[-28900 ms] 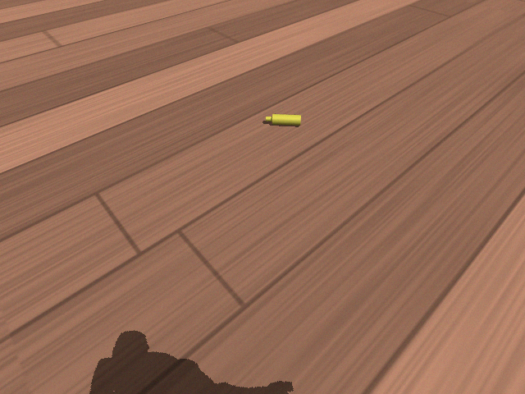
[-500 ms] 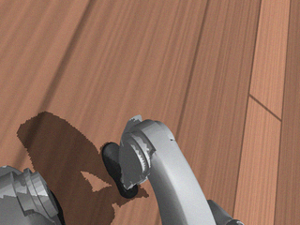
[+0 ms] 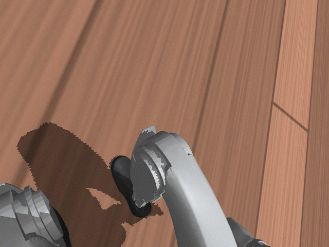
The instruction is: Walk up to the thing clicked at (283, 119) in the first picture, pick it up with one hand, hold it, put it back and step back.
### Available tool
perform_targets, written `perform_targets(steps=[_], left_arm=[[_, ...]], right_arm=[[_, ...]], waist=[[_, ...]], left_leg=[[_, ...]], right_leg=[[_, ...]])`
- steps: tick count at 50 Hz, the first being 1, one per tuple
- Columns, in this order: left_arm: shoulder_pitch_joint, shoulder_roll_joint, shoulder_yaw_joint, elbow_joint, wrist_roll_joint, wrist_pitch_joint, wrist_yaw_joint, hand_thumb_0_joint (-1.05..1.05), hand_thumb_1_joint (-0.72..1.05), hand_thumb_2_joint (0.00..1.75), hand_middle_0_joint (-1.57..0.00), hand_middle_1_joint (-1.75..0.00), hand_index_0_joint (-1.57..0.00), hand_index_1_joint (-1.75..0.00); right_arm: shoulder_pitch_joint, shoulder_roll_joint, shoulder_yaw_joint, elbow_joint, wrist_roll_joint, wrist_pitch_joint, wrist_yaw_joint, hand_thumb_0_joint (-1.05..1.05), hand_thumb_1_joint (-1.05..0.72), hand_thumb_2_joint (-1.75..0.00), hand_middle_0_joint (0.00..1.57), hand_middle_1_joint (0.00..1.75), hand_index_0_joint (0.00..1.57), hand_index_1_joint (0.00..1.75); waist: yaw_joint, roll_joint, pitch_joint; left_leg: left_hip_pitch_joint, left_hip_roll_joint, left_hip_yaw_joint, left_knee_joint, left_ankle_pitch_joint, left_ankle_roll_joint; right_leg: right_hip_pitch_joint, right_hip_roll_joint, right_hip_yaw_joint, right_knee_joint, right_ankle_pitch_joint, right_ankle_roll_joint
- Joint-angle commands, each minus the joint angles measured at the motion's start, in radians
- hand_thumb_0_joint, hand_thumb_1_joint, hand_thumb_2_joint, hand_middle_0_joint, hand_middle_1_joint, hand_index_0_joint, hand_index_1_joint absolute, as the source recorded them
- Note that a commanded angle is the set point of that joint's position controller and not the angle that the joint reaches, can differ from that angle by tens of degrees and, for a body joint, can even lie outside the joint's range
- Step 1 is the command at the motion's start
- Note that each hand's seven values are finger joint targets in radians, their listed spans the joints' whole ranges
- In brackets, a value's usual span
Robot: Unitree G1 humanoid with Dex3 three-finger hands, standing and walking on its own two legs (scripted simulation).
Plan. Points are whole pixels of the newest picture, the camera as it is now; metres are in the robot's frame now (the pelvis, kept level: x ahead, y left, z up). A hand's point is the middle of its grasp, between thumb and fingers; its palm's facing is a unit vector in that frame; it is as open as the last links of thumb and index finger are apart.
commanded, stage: close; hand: left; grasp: from above
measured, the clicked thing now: out of the picture +0.48 +0.39 -0.28
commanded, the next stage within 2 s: settle in 0.58 s
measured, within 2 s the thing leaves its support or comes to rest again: leaves its support in 1.04 s
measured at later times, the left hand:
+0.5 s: hand out of the picture +0.47 +0.36 -0.26, palm faces -0.45 -0.15 -0.88, open 9.6 cm
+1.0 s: hand out of the picture +0.47 +0.37 -0.26, palm faces -0.45 -0.16 -0.88, open 9.5 cm
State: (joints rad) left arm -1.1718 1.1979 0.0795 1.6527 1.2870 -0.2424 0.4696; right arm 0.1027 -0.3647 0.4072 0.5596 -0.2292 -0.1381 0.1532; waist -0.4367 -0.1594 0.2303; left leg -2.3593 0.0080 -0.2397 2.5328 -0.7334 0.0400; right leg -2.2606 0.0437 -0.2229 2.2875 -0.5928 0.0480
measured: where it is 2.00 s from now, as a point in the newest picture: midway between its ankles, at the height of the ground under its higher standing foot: (101, 222)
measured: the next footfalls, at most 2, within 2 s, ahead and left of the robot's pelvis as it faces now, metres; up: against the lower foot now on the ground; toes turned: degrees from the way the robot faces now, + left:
none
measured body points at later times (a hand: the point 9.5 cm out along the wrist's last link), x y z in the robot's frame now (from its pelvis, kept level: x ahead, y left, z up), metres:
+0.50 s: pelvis +0.00 +0.00 +0.00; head +0.30 +0.15 +0.30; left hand +0.49 +0.36 -0.21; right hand +0.05 -0.25 -0.04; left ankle +0.06 +0.11 -0.28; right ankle +0.13 -0.11 -0.28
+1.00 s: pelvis +0.00 +0.00 +0.00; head +0.30 +0.15 +0.30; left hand +0.49 +0.37 -0.21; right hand +0.05 -0.25 -0.04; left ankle +0.06 +0.11 -0.28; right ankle +0.13 -0.11 -0.28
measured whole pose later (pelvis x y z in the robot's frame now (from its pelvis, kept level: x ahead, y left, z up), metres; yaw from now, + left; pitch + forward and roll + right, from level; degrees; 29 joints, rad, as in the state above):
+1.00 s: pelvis +0.00 +0.00 +0.00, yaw +0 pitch +31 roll -18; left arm -1.12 1.18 0.15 1.57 1.31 -0.24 0.42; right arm 0.13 -0.37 0.38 0.55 -0.23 -0.12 0.15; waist -0.43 -0.15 0.21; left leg -2.36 0.01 -0.24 2.53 -0.74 0.04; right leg -2.26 0.04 -0.23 2.28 -0.60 0.04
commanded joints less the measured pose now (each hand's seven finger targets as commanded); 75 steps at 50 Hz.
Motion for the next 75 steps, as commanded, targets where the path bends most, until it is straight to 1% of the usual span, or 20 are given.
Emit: perform_targets(steps=[1,6,9,20,27,30,33,41,48,50,55,57,58,60,62,63,65,66,68,75], left_arm=[[-0.208,0.215,0.004,-0.121,-0.024,-0.006,0.016,0.00,0.10,0.58,-0.50,-0.75,-0.53,-0.71],[-0.174,0.227,0.005,-0.097,-0.018,-0.016,0.014,0.00,0.18,0.55,-0.55,-0.71,-0.59,-0.68],[-0.218,0.249,0.012,-0.135,-0.012,-0.027,0.023,0.00,0.20,0.55,-0.57,-0.70,-0.60,-0.66],[-0.184,0.206,-0.022,-0.081,-0.008,-0.018,0.041,0.00,0.37,0.57,-0.71,-0.67,-0.74,-0.64],[-0.229,0.247,0.016,-0.154,-0.003,-0.007,0.043,0.00,0.44,0.57,-0.78,-0.64,-0.80,-0.62],[-0.186,0.195,-0.010,-0.076,-0.012,0.002,0.040,0.00,0.47,0.58,-0.80,-0.64,-0.82,-0.62],[-0.227,0.258,0.023,-0.131,-0.003,-0.003,0.043,0.00,0.50,0.58,-0.82,-0.64,-0.85,-0.62],[-0.226,0.261,0.048,-0.164,-0.007,0.010,0.029,0.00,0.32,0.44,-0.74,-0.56,-0.78,-0.53],[-0.221,0.305,0.107,-0.281,0.006,0.019,0.001,0.00,0.43,0.46,-0.82,-0.55,-0.85,-0.52],[-0.236,0.334,0.130,-0.361,0.006,0.021,-0.015,0.00,0.46,0.47,-0.85,-0.55,-0.87,-0.52],[-0.179,0.296,0.161,-0.471,-0.023,0.023,-0.061,0.00,0.51,0.46,-0.85,-0.56,-0.89,-0.53],[-0.194,0.176,0.088,-0.511,-0.045,0.025,-0.098,0.00,0.56,0.46,-0.89,-0.55,-0.93,-0.52],[-0.179,0.231,0.136,-0.504,-0.044,0.031,-0.108,0.00,0.58,0.48,-0.92,-0.55,-0.95,-0.52],[-0.173,0.173,0.099,-0.499,-0.053,0.042,-0.144,0.00,0.61,0.49,-0.93,-0.56,-0.97,-0.53],[-0.151,0.171,0.110,-0.499,-0.049,0.049,-0.164,0.00,0.68,0.54,-1.00,-0.57,-1.03,-0.54],[-0.187,0.094,0.065,-0.542,-0.058,0.048,-0.182,0.00,0.69,0.52,-0.99,-0.58,-1.03,-0.54],[-0.185,0.049,0.034,-0.555,-0.059,0.051,-0.211,0.00,0.74,0.56,-1.04,-0.58,-1.07,-0.55],[-0.169,0.087,0.061,-0.553,-0.061,0.051,-0.221,0.00,0.75,0.53,-1.03,-0.57,-1.07,-0.53],[-0.191,0.020,0.013,-0.576,-0.071,0.047,-0.246,0.00,0.76,0.54,-1.06,-0.56,-1.09,-0.53],[-0.258,0.021,0.016,-0.622,-0.078,0.040,-0.254,0.00,0.76,0.56,-1.07,-0.55,-1.09,-0.52]], right_arm=[[0.216,-0.346,-0.095,0.042,0.004,0.014,-0.012,0.00,-0.90,-0.90,0.20,0.30,0.20,0.30],[0.208,-0.351,-0.088,0.030,0.002,0.020,-0.018,0.00,-0.89,-0.90,0.20,0.30,0.20,0.30],[0.204,-0.348,-0.088,0.029,0.000,0.023,-0.023,0.00,-0.89,-0.90,0.20,0.30,0.20,0.30],[0.200,-0.334,-0.081,0.041,-0.002,0.013,-0.021,0.00,-0.89,-0.90,0.20,0.30,0.20,0.30],[0.202,-0.341,-0.089,0.049,0.001,0.012,-0.018,0.00,-0.90,-0.90,0.20,0.30,0.20,0.30],[0.197,-0.345,-0.093,0.040,0.002,0.014,-0.016,0.00,-0.89,-0.90,0.20,0.30,0.20,0.30],[0.193,-0.347,-0.093,0.040,0.001,0.014,-0.019,0.00,-0.90,-0.90,0.20,0.30,0.20,0.30],[0.216,-0.349,-0.108,0.041,0.007,0.017,-0.017,0.00,-0.91,-0.90,0.20,0.30,0.20,0.30],[0.236,-0.350,-0.135,0.022,0.007,0.034,-0.014,0.00,-0.91,-0.90,0.20,0.30,0.20,0.30],[0.248,-0.351,-0.159,0.025,0.010,0.039,-0.016,0.00,-0.91,-0.90,0.20,0.30,0.20,0.30],[0.270,-0.355,-0.210,0.011,0.021,0.055,-0.009,0.00,-0.91,-0.90,0.20,0.30,0.20,0.30],[0.246,-0.334,-0.225,-0.011,0.034,0.057,-0.003,0.00,-0.90,-0.90,0.20,0.30,0.20,0.30],[0.279,-0.347,-0.246,0.025,0.038,0.064,-0.004,0.00,-0.91,-0.90,0.20,0.30,0.20,0.30],[0.287,-0.334,-0.252,0.013,0.047,0.072,-0.001,0.00,-0.90,-0.90,0.20,0.30,0.20,0.30],[0.304,-0.330,-0.270,0.031,0.052,0.091,-0.003,0.00,-0.90,-0.90,0.20,0.30,0.20,0.30],[0.294,-0.329,-0.274,0.011,0.057,0.094,-0.003,0.00,-0.90,-0.90,0.20,0.30,0.20,0.30],[0.285,-0.319,-0.283,0.006,0.070,0.108,-0.005,0.00,-0.90,-0.90,0.20,0.30,0.20,0.30],[0.297,-0.323,-0.291,0.017,0.073,0.117,-0.008,0.00,-0.90,-0.90,0.20,0.30,0.20,0.30],[0.283,-0.303,-0.289,-0.005,0.083,0.127,-0.013,0.00,-0.90,-0.90,0.20,0.30,0.20,0.30],[0.302,-0.287,-0.306,-0.006,0.099,0.147,-0.028,0.00,-0.90,-0.90,0.20,0.30,0.20,0.30]], waist=[[-0.074,0.613,-0.655],[-0.061,0.592,-0.604],[-0.053,0.613,-0.664],[-0.061,0.594,-0.622],[-0.051,0.664,-0.663],[-0.072,0.603,-0.601],[-0.050,0.660,-0.650],[-0.043,0.665,-0.673],[-0.029,0.697,-0.718],[-0.002,0.757,-0.809],[0.020,0.765,-0.862],[0.026,0.755,-0.870],[0.027,0.760,-0.856],[0.034,0.728,-0.845],[0.042,0.717,-0.845],[0.032,0.711,-0.831],[0.042,0.706,-0.839],[0.048,0.685,-0.829],[0.047,0.665,-0.847],[0.070,0.668,-0.910]], left_leg=[[0.512,0.057,0.031,-0.260,0.334,-0.043],[0.492,0.056,0.027,-0.262,0.279,-0.042],[0.519,0.057,0.025,-0.263,0.292,-0.042],[0.514,0.056,0.031,-0.258,0.307,-0.039],[0.569,0.063,0.020,-0.264,0.354,-0.053],[0.513,0.058,0.022,-0.266,0.301,-0.045],[0.537,0.060,0.020,-0.271,0.303,-0.051],[0.571,0.060,0.015,-0.270,0.342,-0.057],[0.557,0.048,0.058,-0.254,0.371,-0.051],[0.618,0.050,0.071,-0.253,0.411,-0.052],[0.637,0.043,0.067,-0.271,0.430,-0.060],[0.628,0.037,0.079,-0.287,0.399,-0.055],[0.644,0.041,0.075,-0.295,0.414,-0.056],[0.618,0.032,0.085,-0.296,0.391,-0.047],[0.618,0.031,0.086,-0.311,0.390,-0.047],[0.626,0.026,0.076,-0.320,0.388,-0.050],[0.635,0.022,0.076,-0.340,0.378,-0.049],[0.632,0.022,0.070,-0.349,0.375,-0.048],[0.632,0.017,0.077,-0.354,0.374,-0.044],[0.684,-0.002,0.087,-0.381,0.389,-0.045]], right_leg=[[0.429,0.029,-0.054,-0.159,0.244,-0.069],[0.386,0.029,-0.060,-0.165,0.191,-0.074],[0.406,0.032,-0.063,-0.161,0.209,-0.074],[0.400,0.034,-0.055,-0.163,0.225,-0.068],[0.365,0.025,-0.053,-0.152,0.237,-0.074],[0.359,0.031,-0.061,-0.158,0.207,-0.075],[0.361,0.028,-0.059,-0.157,0.206,-0.078],[0.344,0.022,-0.056,-0.153,0.217,-0.082],[0.407,0.022,-0.038,-0.165,0.259,-0.090],[0.435,0.025,-0.029,-0.167,0.276,-0.092],[0.434,0.016,-0.027,-0.175,0.282,-0.105],[0.417,0.017,-0.024,-0.183,0.257,-0.106],[0.395,0.015,-0.023,-0.185,0.254,-0.104],[0.381,0.017,-0.018,-0.194,0.233,-0.102],[0.371,0.014,-0.016,-0.197,0.230,-0.103],[0.334,0.008,-0.018,-0.202,0.227,-0.107],[0.318,0.008,-0.018,-0.202,0.215,-0.108],[0.315,0.006,-0.016,-0.204,0.208,-0.107],[0.318,0.007,-0.010,-0.206,0.211,-0.106],[0.314,-0.002,0.005,-0.207,0.225,-0.107]])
